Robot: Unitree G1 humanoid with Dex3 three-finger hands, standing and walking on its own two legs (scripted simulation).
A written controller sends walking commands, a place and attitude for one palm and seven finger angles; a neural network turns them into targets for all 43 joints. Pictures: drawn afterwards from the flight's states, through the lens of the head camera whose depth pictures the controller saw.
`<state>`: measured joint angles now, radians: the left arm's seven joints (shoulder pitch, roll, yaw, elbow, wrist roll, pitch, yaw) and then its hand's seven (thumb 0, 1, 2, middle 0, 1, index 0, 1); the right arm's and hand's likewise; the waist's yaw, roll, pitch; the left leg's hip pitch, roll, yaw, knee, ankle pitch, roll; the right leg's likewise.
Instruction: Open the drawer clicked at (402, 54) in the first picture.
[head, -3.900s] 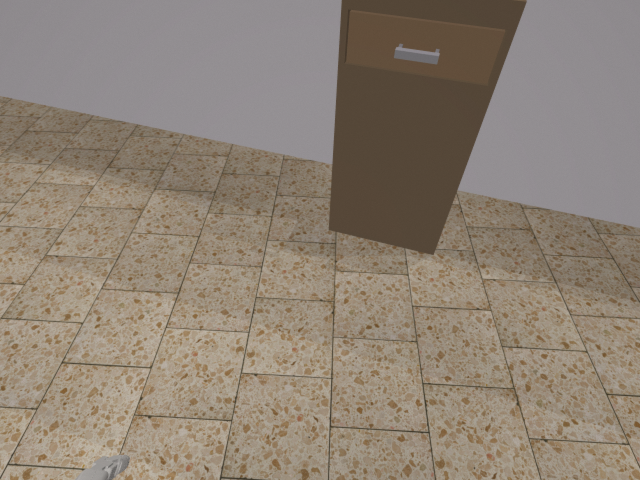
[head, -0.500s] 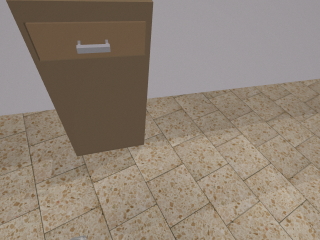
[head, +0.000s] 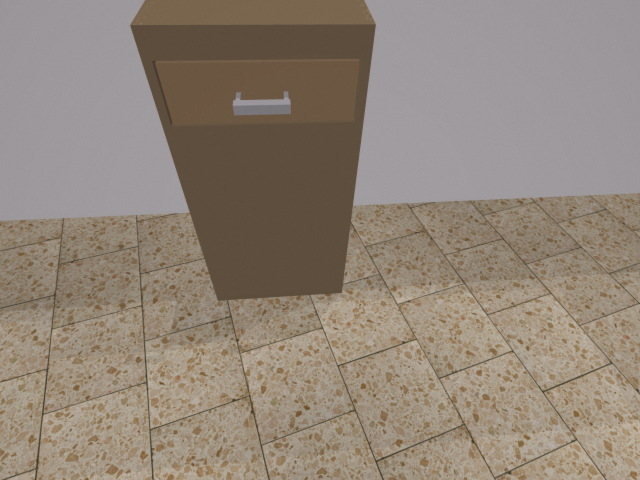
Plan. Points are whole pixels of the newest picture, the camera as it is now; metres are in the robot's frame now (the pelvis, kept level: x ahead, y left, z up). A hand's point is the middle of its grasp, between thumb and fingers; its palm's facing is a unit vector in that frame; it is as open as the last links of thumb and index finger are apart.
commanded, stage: take the last steps up to it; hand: left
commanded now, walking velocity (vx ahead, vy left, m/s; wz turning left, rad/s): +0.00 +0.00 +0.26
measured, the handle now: (262, 101) +0.82 +0.16 +0.04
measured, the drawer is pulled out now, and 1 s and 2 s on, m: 0.00 0.00 0.00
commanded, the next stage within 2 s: come to a stop and stand still in 1.32 s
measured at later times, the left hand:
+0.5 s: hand out of the picture -0.10 +0.09 -0.16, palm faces +0.25 -0.96 -0.13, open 7.4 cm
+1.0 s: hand (220, 425) +0.23 +0.16 -0.17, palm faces +0.03 -0.98 -0.22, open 7.4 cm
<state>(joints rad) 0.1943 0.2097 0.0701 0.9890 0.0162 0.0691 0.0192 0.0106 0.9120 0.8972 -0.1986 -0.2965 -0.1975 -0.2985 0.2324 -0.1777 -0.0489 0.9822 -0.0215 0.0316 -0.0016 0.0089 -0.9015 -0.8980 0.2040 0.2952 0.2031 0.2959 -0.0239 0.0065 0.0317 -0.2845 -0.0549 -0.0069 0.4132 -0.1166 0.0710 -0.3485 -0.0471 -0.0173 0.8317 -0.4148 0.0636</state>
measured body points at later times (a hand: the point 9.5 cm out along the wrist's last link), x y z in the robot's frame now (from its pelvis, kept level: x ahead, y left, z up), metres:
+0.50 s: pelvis +0.00 -0.04 +0.01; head +0.01 -0.04 +0.46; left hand -0.11 +0.15 -0.15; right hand +0.07 -0.27 -0.15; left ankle -0.01 +0.11 -0.70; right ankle -0.02 -0.14 -0.74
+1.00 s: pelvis +0.14 -0.04 -0.01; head +0.16 -0.04 +0.44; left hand +0.23 +0.21 -0.15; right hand +0.05 -0.25 -0.16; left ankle +0.01 +0.10 -0.74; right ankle +0.26 -0.17 -0.72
